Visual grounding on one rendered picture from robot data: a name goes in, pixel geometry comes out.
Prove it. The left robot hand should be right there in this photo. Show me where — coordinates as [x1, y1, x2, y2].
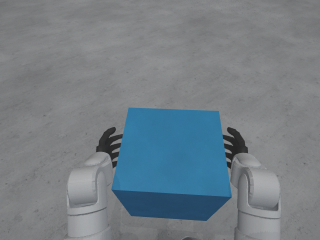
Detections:
[96, 127, 123, 168]

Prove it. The carton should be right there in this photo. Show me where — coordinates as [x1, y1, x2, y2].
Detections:
[111, 107, 232, 221]

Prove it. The robot left forearm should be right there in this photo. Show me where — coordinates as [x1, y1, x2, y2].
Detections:
[64, 151, 113, 240]

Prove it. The right robot hand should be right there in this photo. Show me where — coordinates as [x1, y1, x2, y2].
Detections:
[222, 127, 248, 168]

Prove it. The robot right forearm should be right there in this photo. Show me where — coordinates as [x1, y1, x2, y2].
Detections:
[230, 153, 283, 240]

